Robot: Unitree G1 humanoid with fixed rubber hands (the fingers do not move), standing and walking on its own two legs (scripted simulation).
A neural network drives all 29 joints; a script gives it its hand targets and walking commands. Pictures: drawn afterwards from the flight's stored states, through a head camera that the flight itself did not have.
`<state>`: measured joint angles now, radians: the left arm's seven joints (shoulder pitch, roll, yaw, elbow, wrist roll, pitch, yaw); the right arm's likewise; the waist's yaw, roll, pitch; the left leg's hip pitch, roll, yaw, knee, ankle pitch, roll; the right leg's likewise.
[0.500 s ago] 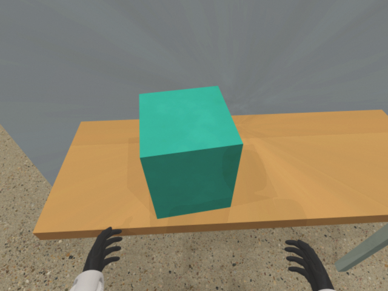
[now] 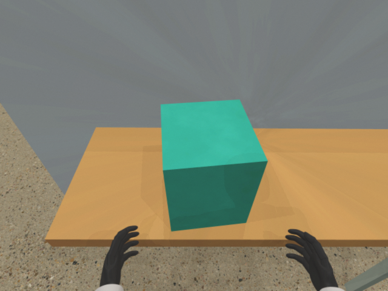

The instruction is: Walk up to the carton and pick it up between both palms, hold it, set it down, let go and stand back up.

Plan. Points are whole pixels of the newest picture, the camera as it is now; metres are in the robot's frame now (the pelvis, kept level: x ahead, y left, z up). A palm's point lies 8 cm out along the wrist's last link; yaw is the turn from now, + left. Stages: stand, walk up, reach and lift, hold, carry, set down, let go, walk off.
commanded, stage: reach and lift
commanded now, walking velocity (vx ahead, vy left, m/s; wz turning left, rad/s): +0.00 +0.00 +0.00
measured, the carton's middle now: (205, 166) +0.42 +0.00 +0.02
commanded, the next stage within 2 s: none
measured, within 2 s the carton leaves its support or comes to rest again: neither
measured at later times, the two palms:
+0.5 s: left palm (120, 230) +0.23 +0.17 +0.04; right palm (314, 230) +0.24 -0.22 +0.03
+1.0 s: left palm (116, 189) +0.29 +0.18 +0.10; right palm (311, 180) +0.31 -0.21 +0.10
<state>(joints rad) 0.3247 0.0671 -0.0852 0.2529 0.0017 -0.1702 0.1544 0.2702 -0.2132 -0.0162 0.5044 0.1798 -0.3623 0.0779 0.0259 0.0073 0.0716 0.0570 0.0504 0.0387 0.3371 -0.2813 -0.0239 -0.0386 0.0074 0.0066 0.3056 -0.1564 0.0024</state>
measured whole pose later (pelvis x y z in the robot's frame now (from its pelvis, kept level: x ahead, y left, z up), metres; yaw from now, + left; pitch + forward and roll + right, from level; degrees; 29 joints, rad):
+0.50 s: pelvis -0.02 -0.02 +0.00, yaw -1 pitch -5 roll +0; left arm 0.06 0.06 -0.01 0.07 -0.03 0.16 0.17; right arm 0.05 -0.22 0.01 0.28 0.23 -0.09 0.00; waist 0.04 -0.01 0.08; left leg 0.02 0.05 0.05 0.29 -0.23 -0.04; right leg -0.12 0.01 0.02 0.33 -0.13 -0.01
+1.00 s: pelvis -0.02 -0.02 +0.00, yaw -1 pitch -3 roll +0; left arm -0.20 0.08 0.11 -0.06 -0.06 0.54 0.12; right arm -0.28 -0.29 0.02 0.27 0.32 0.17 -0.06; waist 0.03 0.00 0.07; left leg -0.02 0.06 0.05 0.30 -0.22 -0.04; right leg -0.13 0.02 0.02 0.31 -0.12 -0.01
